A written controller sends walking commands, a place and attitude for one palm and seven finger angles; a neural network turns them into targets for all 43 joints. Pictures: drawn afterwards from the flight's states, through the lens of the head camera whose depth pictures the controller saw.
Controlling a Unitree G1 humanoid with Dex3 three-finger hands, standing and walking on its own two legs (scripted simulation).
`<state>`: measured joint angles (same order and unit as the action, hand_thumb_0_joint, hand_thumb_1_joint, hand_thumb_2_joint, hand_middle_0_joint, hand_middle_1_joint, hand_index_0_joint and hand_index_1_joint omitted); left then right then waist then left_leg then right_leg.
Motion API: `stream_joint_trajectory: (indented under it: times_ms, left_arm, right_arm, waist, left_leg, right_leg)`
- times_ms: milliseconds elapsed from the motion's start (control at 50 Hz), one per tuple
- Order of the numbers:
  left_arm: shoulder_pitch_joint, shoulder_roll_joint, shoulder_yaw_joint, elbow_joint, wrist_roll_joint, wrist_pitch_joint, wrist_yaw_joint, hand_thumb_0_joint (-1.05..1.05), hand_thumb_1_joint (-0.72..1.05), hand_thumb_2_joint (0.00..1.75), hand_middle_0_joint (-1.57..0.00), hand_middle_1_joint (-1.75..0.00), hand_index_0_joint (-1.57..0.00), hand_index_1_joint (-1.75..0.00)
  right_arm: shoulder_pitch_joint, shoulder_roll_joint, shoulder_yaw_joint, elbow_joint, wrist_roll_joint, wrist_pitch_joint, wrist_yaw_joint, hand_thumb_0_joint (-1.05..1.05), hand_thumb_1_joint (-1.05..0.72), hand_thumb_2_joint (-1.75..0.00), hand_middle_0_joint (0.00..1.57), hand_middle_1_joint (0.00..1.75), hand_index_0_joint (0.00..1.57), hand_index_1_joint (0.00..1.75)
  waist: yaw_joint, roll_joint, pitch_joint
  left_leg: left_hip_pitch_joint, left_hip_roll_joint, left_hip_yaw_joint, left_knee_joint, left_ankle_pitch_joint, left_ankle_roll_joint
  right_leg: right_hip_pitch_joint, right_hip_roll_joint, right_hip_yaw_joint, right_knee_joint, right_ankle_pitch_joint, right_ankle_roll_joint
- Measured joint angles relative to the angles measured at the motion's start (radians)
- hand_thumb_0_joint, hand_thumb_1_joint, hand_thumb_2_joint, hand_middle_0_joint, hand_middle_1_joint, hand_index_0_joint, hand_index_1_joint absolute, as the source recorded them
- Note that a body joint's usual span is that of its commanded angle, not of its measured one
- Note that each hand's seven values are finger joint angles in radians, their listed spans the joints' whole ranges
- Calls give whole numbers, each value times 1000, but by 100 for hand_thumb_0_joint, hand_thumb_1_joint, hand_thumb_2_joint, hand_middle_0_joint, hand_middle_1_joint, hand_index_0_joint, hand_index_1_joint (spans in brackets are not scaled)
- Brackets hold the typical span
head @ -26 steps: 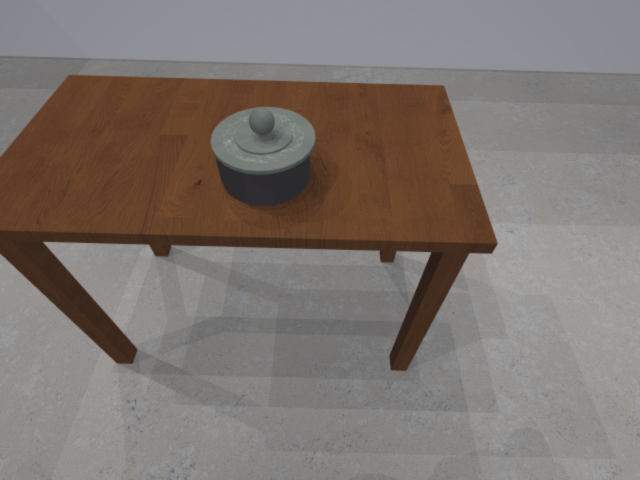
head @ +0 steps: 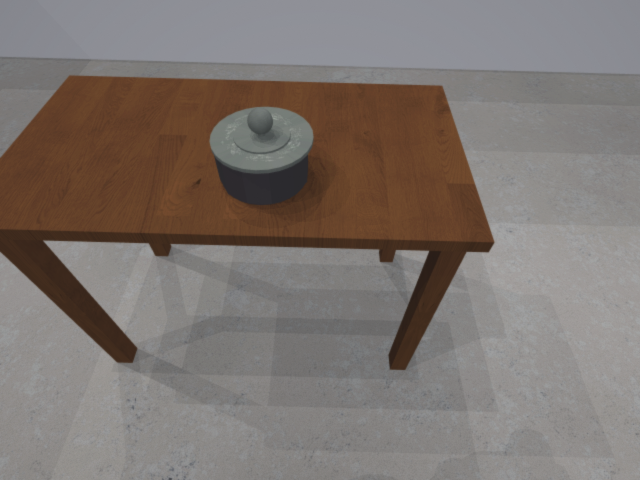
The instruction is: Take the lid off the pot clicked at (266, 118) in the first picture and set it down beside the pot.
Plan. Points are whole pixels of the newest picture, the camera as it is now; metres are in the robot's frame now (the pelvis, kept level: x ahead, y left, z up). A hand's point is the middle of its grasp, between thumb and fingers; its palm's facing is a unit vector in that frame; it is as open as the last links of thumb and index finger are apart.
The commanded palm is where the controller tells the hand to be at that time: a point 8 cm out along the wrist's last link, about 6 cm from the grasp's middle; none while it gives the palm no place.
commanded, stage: look at it before walking up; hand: left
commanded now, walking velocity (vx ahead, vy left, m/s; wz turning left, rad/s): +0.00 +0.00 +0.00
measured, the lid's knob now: (260, 121) +0.67 +0.15 +0.06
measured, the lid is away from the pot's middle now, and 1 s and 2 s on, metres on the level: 0.00 0.00 0.00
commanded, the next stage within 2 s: take the last steps up to it in 0.12 s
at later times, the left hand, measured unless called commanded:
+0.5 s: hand out of the picture +0.02 +0.18 -0.18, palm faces +0.06 -0.98 -0.19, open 7.4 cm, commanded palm none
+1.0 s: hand (226, 373) +0.30 +0.18 -0.18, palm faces +0.03 -0.98 -0.21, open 7.4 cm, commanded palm none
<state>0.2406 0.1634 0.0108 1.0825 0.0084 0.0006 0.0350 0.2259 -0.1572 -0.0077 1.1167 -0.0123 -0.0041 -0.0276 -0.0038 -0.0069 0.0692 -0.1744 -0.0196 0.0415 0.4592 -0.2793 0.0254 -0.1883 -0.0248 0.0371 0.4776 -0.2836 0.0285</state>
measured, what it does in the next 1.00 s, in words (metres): walks ahead: right foot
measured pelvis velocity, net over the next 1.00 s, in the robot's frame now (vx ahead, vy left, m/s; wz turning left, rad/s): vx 0.17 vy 0.00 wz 0.06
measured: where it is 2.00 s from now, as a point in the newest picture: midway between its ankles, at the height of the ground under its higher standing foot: outside the picture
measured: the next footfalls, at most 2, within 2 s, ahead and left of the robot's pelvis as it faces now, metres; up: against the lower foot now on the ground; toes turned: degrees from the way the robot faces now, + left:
right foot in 0.92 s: +0.28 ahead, -0.10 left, +0.00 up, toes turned -2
left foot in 1.30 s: +0.25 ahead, +0.15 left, +0.00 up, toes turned +3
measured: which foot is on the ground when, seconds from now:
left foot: down 0.00-0.94, up 0.96-1.00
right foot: down 0.00-0.60, up 0.62-0.90, down 0.92-1.00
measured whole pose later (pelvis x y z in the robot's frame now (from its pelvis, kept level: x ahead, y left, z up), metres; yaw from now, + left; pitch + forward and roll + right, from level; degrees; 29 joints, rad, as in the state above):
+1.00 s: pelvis +0.17 +0.00 -0.02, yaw +3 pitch +1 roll +0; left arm 0.07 0.16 0.03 0.91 0.01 -0.05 0.02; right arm 0.36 -0.13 -0.03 1.10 0.00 0.00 -0.05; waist -0.05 0.02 0.14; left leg -0.19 -0.02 -0.01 0.93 -0.59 0.00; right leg -0.43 -0.02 -0.10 0.65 -0.24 -0.05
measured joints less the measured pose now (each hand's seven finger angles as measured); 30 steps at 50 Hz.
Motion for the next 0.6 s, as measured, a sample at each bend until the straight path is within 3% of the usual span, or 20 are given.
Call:
stream_joint_trajectory:
  times_ms: [320, 520, 600]
  left_arm:
    - [7, -3, 3, 4, 4, 0, -5, 1, 91, 90, -20, -30, -20, -30]
    - [74, -5, 30, -30, 9, -6, -26, 1, 91, 90, -20, -30, -20, -30]
    - [105, 2, 46, -18, 7, -10, -22, 1, 90, 90, -20, -30, -20, -30]
  right_arm:
    - [3, 2, -2, 4, -3, 1, 2, 0, -91, -89, 20, 30, 19, 30]
    - [83, -10, -15, -25, -11, 5, 12, 0, -91, -89, 20, 30, 19, 30]
    - [91, -4, -17, -28, -9, -16, 7, 0, -91, -89, 20, 30, 19, 30]
  waist:
    - [1, -2, -4]
    - [2, 14, -28]
    - [6, -28, -22]
  left_leg:
    - [-3, 4, -2, 3, -2, -3]
    - [-61, 17, -23, 151, -118, 0]
    - [-18, -2, 11, 139, -155, 19]
  right_leg:
    - [-2, 4, -2, 2, -2, -4]
    - [-19, 15, -28, 81, -94, -11]
    - [-13, -10, -16, 135, -139, -7]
